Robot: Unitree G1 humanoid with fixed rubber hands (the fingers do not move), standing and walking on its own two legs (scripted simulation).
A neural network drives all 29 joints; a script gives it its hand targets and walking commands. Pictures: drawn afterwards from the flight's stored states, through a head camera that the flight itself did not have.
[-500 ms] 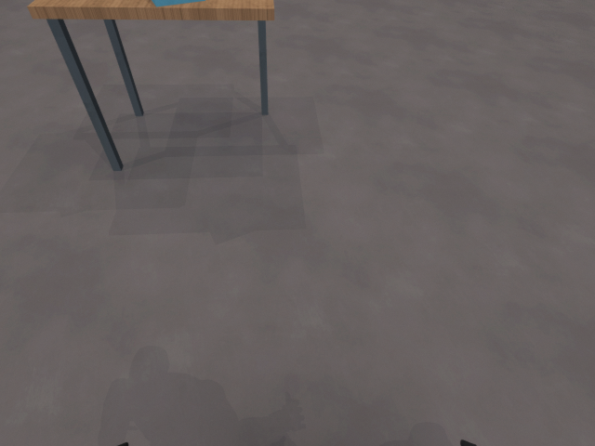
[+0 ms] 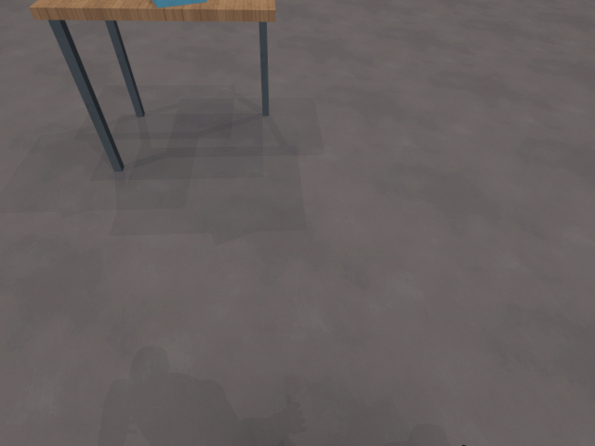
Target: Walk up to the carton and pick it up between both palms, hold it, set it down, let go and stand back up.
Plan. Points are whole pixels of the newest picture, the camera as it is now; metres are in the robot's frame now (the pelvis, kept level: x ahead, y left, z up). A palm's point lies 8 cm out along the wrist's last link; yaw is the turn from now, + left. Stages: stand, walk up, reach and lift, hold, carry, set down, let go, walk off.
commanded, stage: stand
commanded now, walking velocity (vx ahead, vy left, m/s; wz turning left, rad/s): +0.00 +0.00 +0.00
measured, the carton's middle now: out of the picture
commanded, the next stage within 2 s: walk up in 1.36 s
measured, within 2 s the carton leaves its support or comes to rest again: neither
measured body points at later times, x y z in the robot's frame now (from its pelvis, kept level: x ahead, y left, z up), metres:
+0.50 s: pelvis +0.00 +0.00 +0.00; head +0.01 +0.00 +0.45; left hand +0.08 +0.26 -0.12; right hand +0.09 -0.26 -0.12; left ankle +0.02 +0.12 -0.73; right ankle +0.01 -0.12 -0.73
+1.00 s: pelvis +0.00 +0.00 +0.00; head +0.01 +0.00 +0.45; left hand +0.07 +0.26 -0.12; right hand +0.09 -0.26 -0.12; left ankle +0.02 +0.12 -0.73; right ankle +0.01 -0.12 -0.73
